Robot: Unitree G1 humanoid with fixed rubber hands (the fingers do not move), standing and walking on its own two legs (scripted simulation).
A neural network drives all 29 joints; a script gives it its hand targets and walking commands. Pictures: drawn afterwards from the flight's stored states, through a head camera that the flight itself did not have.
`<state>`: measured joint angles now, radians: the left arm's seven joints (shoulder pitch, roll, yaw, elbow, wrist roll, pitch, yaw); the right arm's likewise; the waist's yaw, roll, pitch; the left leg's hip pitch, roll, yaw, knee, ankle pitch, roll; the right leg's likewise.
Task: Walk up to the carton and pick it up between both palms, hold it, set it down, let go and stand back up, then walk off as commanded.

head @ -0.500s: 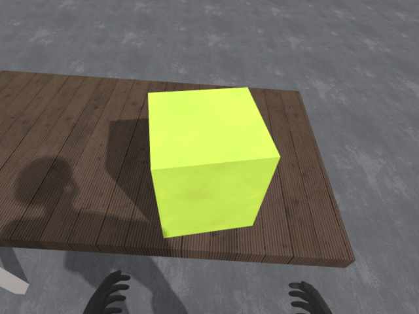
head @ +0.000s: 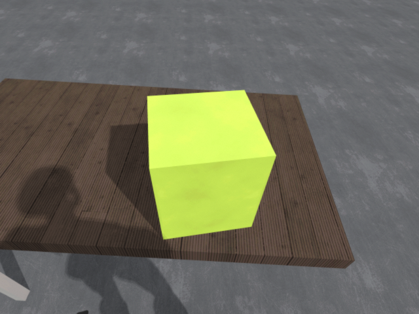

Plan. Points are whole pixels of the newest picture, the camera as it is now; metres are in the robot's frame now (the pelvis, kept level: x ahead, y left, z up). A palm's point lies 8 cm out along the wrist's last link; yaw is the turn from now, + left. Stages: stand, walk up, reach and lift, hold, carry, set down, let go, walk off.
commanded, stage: stand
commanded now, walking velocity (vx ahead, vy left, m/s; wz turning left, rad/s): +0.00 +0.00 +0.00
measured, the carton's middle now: (203, 166) +0.44 +0.04 +0.04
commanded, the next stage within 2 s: walk off in 0.48 s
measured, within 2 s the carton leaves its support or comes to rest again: neither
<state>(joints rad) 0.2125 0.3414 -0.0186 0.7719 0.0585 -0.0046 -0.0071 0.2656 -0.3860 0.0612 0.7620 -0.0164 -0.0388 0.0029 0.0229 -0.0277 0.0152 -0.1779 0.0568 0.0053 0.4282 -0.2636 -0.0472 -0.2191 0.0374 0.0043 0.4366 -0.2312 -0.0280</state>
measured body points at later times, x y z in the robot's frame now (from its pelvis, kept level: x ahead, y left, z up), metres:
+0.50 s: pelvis +0.00 +0.00 +0.00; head +0.01 +0.00 +0.45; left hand +0.09 +0.29 -0.12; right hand +0.10 -0.29 -0.11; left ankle -0.02 +0.15 -0.74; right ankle +0.00 -0.10 -0.74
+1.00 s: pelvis -0.07 +0.03 -0.02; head -0.05 +0.06 +0.43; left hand +0.03 +0.32 -0.16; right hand +0.01 -0.29 -0.12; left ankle -0.06 +0.14 -0.74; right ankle -0.05 -0.09 -0.70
